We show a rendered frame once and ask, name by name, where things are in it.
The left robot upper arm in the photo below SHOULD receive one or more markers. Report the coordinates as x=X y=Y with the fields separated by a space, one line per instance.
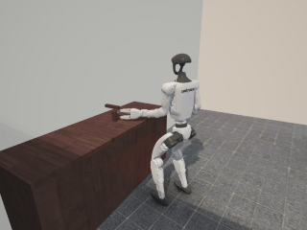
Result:
x=167 y=89

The right robot foot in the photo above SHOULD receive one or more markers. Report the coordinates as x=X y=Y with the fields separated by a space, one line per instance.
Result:
x=185 y=189

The left robot foot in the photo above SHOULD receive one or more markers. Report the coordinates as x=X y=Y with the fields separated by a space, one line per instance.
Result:
x=163 y=201

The counter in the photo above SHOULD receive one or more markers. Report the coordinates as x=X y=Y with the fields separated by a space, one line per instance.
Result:
x=73 y=178

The right robot upper arm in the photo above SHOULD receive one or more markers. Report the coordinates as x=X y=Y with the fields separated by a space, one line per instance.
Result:
x=197 y=96

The right robot forearm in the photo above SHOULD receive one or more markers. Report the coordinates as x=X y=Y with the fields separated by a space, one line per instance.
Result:
x=194 y=112

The robot foot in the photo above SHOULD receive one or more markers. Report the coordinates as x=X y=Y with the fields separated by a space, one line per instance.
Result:
x=163 y=201
x=185 y=189

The left robot forearm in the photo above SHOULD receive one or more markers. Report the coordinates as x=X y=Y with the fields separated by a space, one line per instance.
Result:
x=154 y=113

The left robot hand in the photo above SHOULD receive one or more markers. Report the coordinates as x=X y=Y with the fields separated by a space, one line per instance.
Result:
x=134 y=113

